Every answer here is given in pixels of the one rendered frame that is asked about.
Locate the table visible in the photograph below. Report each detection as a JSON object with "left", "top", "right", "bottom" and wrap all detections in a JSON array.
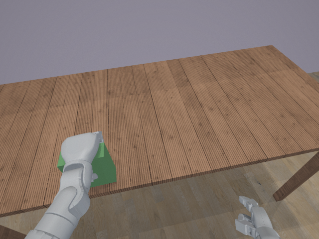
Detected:
[{"left": 0, "top": 45, "right": 319, "bottom": 239}]

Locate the right robot hand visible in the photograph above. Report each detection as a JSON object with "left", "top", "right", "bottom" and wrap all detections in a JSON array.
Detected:
[{"left": 235, "top": 196, "right": 273, "bottom": 239}]

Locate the robot right forearm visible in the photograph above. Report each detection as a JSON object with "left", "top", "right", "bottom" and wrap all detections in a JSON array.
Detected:
[{"left": 255, "top": 227, "right": 281, "bottom": 239}]

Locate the left robot hand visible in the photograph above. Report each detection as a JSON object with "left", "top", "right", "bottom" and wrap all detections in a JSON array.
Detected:
[{"left": 61, "top": 131, "right": 104, "bottom": 182}]

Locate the sponge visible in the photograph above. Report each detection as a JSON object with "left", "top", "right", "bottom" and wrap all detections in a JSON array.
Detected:
[{"left": 57, "top": 142, "right": 117, "bottom": 188}]

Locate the robot left forearm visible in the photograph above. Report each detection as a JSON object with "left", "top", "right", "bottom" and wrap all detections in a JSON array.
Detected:
[{"left": 24, "top": 160, "right": 92, "bottom": 239}]

